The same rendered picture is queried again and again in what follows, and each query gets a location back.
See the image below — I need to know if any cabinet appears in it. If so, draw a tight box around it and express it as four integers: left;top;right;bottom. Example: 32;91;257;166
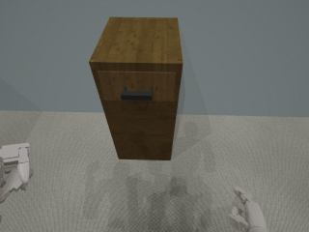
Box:
89;16;183;160

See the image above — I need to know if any drawer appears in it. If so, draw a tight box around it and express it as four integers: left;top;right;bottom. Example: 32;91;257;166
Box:
98;71;176;101

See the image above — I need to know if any robot left hand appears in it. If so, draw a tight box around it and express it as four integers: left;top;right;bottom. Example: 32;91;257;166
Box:
0;143;34;204

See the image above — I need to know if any robot right hand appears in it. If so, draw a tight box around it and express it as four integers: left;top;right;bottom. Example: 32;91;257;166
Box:
229;187;267;232

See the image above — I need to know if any handle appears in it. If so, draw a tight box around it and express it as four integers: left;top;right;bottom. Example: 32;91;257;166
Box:
121;86;153;101

